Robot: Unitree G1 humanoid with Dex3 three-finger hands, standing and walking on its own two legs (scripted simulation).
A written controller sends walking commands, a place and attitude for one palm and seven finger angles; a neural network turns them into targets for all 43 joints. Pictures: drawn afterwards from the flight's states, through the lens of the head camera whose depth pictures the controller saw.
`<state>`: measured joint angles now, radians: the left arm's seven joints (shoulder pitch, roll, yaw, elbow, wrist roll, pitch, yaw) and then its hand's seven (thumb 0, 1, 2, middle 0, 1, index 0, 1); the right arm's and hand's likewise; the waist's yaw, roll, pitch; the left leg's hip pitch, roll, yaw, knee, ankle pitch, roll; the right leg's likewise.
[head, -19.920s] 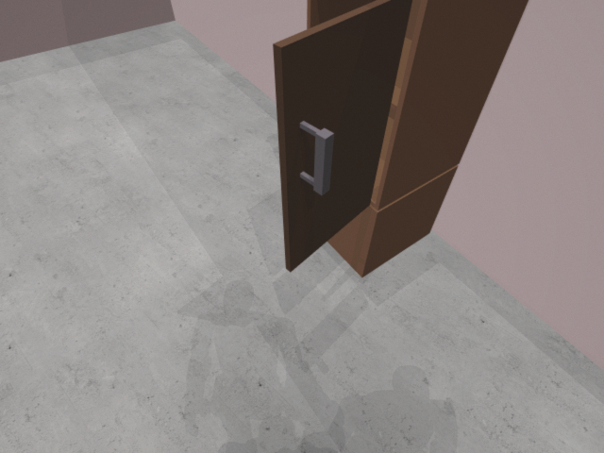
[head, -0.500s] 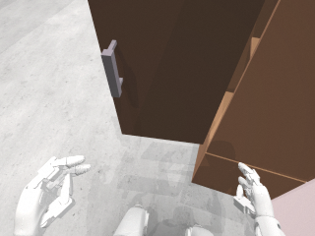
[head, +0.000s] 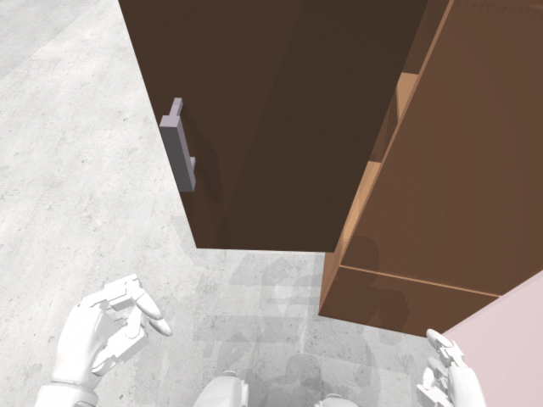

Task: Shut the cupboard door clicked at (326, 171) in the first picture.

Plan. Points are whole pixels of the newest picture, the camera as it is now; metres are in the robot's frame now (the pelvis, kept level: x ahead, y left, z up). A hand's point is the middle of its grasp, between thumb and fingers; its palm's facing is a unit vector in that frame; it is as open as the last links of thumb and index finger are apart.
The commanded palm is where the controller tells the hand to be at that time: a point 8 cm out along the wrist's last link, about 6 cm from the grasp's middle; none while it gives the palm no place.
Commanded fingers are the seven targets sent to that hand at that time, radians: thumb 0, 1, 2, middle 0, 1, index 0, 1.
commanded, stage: raise the hand and make a fist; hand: left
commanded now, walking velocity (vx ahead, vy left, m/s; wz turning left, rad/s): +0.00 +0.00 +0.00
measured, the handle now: (182, 146) +0.47 +0.18 +0.11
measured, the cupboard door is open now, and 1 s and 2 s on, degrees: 100 100 100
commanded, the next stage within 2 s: bring the fist close to the handle in 0.84 s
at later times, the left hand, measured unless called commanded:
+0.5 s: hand (102, 287) +0.23 +0.21 +0.13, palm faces +0.07 -1.00 -0.06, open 3.1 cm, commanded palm +0.20 +0.25 +0.12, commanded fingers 0.00 0.90 0.90 -1.30 -1.50 -1.30 -1.50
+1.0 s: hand (146, 294) +0.23 +0.17 +0.10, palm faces +0.01 -1.00 -0.03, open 3.1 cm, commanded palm +0.22 +0.23 +0.12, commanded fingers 0.00 0.90 0.90 -1.30 -1.50 -1.30 -1.50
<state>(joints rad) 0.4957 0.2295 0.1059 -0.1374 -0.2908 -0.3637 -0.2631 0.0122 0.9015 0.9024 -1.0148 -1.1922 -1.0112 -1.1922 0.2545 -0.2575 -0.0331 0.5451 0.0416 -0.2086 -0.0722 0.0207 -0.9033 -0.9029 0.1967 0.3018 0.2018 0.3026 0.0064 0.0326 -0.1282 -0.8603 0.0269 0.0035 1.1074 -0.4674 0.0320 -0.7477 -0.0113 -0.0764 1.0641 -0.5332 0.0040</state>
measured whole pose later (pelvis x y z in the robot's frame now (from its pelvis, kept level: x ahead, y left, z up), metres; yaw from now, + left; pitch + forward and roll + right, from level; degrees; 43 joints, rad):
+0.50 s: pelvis +0.00 +0.01 +0.03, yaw +1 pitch +6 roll -3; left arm 0.35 0.27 0.17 -0.14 -0.28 -0.26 -0.17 0.01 0.90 0.90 -1.30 -1.50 -1.29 -1.50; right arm 0.28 -0.24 0.05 0.54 0.04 -0.21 -0.05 0.02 -0.90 -0.90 0.20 0.30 0.21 0.30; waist 0.01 0.05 -0.11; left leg -0.65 0.01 0.00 0.94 -0.40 0.04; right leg -0.53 -0.02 -0.08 0.87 -0.45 0.01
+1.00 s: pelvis +0.01 -0.01 +0.03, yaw +1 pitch +7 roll -1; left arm 0.38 0.24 0.13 -0.07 -0.28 -0.21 -0.22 0.01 0.90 0.90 -1.30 -1.50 -1.30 -1.50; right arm 0.25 -0.25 0.03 0.54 0.04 -0.21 -0.05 0.02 -0.90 -0.90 0.20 0.30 0.20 0.30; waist 0.00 0.05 -0.12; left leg -0.63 0.02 0.01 0.90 -0.40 0.01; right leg -0.53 -0.01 -0.07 0.87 -0.47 -0.01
